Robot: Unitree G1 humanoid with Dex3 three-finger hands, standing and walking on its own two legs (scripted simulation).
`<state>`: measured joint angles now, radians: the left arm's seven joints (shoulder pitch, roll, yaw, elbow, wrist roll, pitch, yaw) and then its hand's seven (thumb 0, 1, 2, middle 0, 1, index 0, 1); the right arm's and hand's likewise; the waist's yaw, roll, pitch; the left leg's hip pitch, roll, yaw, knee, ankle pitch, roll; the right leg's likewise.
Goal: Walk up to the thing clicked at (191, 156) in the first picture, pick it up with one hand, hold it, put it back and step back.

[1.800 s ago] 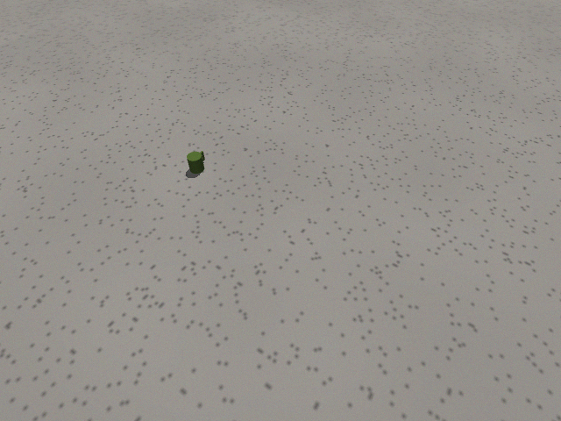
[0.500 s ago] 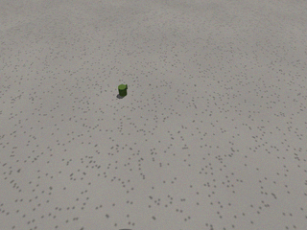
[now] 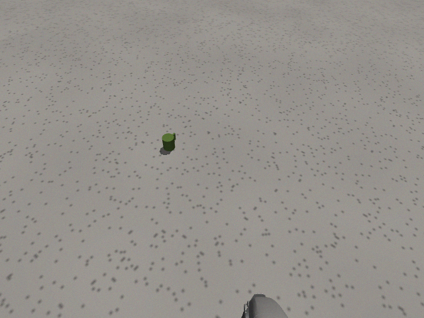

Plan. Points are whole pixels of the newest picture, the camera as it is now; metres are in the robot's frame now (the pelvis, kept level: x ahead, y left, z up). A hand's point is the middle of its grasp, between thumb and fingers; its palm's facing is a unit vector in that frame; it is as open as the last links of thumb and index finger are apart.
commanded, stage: walk up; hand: left
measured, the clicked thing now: (170, 140) +1.27 +0.22 -0.73
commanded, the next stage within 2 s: none
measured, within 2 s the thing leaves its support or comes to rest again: neither
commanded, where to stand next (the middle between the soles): +0.89 -0.04 m, yaw +2 degrees
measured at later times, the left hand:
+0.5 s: hand (104, 263) +0.28 +0.25 -0.15, palm faces +0.03 -0.94 -0.34, open 7.4 cm
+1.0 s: hand (129, 171) +0.54 +0.23 -0.14, palm faces -0.01 -0.91 -0.42, open 7.3 cm
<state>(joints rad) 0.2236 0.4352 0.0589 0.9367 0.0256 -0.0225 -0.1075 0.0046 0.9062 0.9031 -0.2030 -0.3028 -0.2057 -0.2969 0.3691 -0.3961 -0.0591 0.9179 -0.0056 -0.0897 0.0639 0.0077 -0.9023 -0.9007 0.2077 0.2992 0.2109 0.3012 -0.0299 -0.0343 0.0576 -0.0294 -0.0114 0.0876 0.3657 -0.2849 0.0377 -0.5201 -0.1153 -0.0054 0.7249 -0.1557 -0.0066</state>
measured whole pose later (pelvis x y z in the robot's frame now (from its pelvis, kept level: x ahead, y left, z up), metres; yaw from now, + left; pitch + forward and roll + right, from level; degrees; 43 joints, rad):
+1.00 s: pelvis +0.46 -0.06 -0.03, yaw +1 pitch -3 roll +0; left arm 0.26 0.43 0.07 0.87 0.02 -0.08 -0.07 0.00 0.91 0.90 -0.20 -0.30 -0.21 -0.30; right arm 0.35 -0.44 -0.06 0.88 0.00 -0.05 0.04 0.01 -0.90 -0.90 0.20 0.30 0.21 0.30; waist 0.00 0.04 0.07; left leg -0.24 0.08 0.03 0.95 -0.48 0.02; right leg -0.38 -0.06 -0.08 0.68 -0.25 -0.02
